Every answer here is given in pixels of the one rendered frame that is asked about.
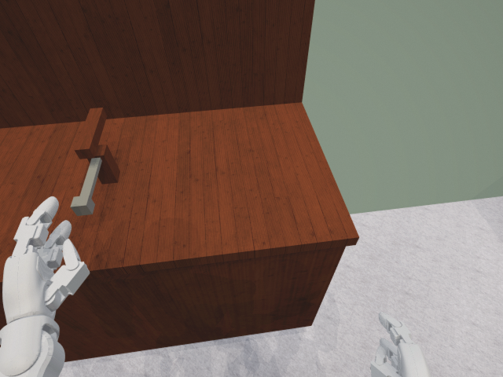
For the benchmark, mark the tap lever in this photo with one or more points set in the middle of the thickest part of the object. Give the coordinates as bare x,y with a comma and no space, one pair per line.
83,204

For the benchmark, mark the robot left forearm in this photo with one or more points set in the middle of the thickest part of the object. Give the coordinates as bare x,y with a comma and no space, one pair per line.
30,348

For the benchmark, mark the counter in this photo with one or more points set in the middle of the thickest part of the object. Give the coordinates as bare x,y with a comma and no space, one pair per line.
216,212

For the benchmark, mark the robot left hand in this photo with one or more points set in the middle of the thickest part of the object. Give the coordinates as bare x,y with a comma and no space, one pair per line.
29,271

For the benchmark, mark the robot right hand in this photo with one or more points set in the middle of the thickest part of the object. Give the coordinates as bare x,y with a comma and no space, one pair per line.
407,360

